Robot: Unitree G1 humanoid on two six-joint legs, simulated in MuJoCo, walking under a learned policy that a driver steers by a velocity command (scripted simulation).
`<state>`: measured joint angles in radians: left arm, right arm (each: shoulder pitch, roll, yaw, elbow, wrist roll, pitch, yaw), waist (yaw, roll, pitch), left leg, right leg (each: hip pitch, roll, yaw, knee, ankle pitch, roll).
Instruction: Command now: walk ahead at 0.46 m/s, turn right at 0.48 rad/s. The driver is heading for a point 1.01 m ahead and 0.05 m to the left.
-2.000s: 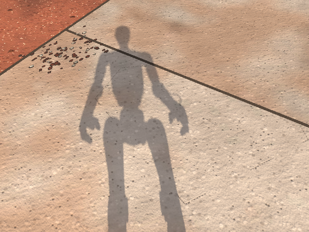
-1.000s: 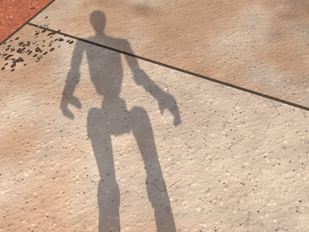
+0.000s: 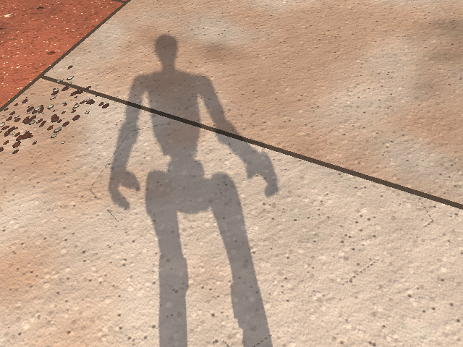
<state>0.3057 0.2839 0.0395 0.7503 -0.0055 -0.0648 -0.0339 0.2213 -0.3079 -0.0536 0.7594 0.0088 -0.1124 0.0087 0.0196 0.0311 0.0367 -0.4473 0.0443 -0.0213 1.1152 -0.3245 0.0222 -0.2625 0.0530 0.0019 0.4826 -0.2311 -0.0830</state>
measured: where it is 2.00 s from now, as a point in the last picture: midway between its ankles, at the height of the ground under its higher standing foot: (259, 250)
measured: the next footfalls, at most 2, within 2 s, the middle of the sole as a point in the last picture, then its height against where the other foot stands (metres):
left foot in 0.36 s outside the picture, level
right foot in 0.86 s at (315, 288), level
